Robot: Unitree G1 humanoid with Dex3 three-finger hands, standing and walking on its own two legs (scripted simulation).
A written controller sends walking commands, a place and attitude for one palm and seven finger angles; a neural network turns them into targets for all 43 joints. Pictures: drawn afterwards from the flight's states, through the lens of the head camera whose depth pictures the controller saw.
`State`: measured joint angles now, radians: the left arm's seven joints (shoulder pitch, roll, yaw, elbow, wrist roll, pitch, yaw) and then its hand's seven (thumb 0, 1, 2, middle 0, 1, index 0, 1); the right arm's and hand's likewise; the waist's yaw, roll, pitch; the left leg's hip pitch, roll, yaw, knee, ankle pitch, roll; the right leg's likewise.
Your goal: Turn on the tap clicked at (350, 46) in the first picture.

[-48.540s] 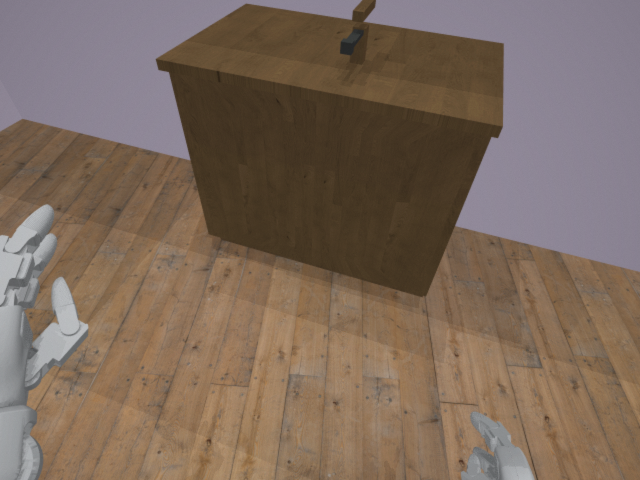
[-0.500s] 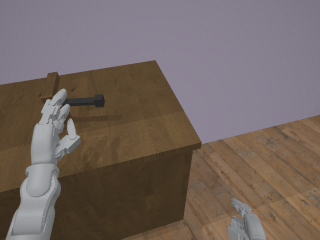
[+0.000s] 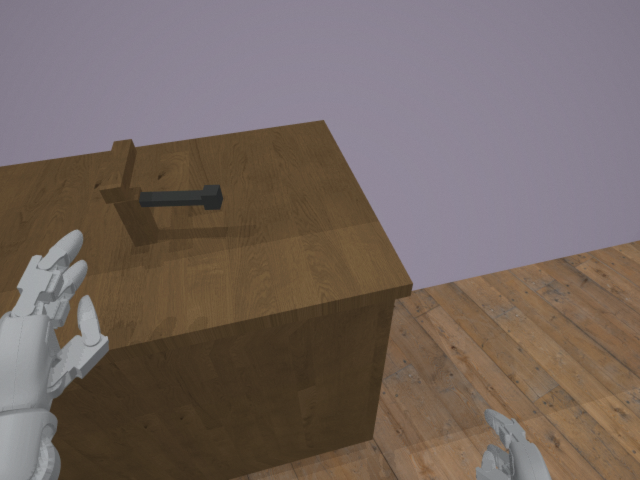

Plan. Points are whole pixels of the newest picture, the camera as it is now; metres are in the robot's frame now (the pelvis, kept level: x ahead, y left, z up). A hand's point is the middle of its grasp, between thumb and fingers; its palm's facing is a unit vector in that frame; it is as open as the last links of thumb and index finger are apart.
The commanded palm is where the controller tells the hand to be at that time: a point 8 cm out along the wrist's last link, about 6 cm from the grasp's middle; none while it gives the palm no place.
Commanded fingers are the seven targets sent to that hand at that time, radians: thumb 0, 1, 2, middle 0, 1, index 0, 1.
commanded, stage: draw the hand back beside the body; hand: left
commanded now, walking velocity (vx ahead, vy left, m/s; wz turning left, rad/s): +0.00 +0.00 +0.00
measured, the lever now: (212, 197) +0.48 +0.23 +0.11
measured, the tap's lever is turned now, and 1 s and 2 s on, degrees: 77 77 77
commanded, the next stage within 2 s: step back with the hand held close in 0.22 s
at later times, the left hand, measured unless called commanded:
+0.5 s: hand (89, 330) +0.20 +0.25 +0.16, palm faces +0.40 -0.83 -0.39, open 7.4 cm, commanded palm +0.15 +0.29 +0.17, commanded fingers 0.00 0.90 0.90 -0.20 -0.30 -0.20 -0.30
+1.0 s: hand (47, 391) +0.15 +0.27 +0.15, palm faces +0.38 -0.84 -0.40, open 7.4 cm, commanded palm +0.10 +0.31 +0.17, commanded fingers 0.00 0.90 0.90 -0.20 -0.30 -0.20 -0.30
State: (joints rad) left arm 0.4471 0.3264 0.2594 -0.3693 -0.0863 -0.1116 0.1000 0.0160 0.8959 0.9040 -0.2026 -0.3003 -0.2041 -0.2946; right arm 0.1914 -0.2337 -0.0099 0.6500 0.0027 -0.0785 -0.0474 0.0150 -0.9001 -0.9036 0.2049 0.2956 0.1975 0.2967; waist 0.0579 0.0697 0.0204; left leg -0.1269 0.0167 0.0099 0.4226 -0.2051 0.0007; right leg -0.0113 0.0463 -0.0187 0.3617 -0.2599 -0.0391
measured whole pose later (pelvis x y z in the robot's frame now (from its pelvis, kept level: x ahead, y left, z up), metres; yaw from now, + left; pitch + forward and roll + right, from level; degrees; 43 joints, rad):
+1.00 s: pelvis -0.06 +0.03 -0.01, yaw +0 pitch +0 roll -2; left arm 0.49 0.35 0.31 -0.49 -0.06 -0.13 0.14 0.01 0.89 0.90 -0.21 -0.30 -0.21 -0.30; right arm 0.18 -0.22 0.01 0.58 0.01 -0.03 -0.08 0.01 -0.90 -0.90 0.21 0.30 0.20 0.30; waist 0.03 0.06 0.02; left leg -0.40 0.01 0.02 0.56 -0.16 0.04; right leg -0.30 0.03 -0.02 0.51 -0.22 0.00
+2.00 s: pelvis -0.25 +0.02 -0.01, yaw +0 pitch +1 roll +0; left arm 0.53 0.42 0.34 -0.55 -0.07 -0.10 0.15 0.01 0.89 0.90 -0.21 -0.30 -0.21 -0.30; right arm 0.21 -0.23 -0.02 0.59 0.02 -0.02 -0.10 0.01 -0.90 -0.90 0.21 0.30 0.20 0.30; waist -0.02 -0.03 0.01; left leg -0.27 0.00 -0.01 0.52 -0.27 0.00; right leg -0.34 0.03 0.01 0.51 -0.18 -0.02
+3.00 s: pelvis -0.32 -0.01 -0.01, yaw +4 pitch -3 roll +0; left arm 0.46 0.34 0.34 -0.47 -0.05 -0.14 0.16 0.01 0.89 0.90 -0.21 -0.30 -0.21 -0.30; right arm 0.20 -0.25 -0.04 0.62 0.01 -0.10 -0.07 0.01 -0.90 -0.90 0.20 0.30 0.20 0.30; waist 0.01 0.02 0.04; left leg -0.24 0.03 0.04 0.54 -0.25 -0.01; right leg -0.23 0.01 -0.02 0.54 -0.27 -0.02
